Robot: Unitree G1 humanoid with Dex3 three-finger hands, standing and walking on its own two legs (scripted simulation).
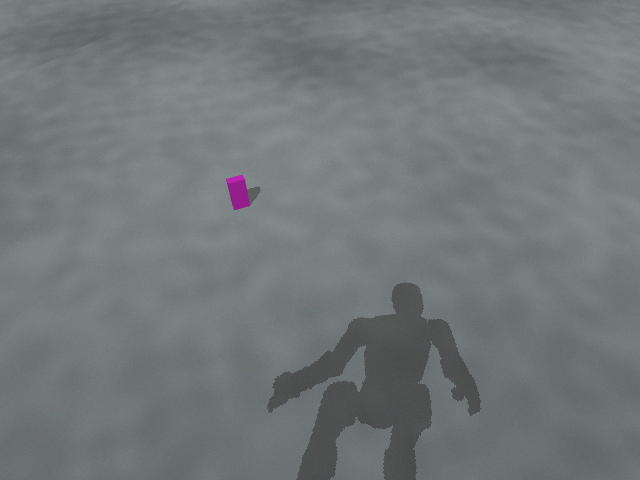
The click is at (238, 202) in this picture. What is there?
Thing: carton on end
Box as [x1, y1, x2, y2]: [226, 175, 249, 209]
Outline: 242,175 226,179 234,209 249,205 245,182
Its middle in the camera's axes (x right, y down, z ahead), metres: -0.37 -0.20 +1.73
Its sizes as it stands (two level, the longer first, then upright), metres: 0.075 0.036 0.161
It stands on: the floor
